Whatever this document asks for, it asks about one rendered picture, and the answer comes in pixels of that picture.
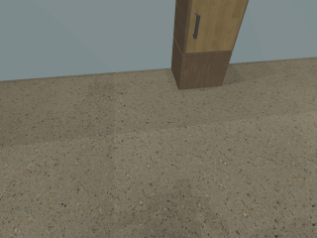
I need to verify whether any cupboard door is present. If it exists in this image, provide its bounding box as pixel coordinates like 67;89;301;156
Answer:
185;0;248;54

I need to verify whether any handle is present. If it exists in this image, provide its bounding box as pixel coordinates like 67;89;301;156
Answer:
192;13;201;40

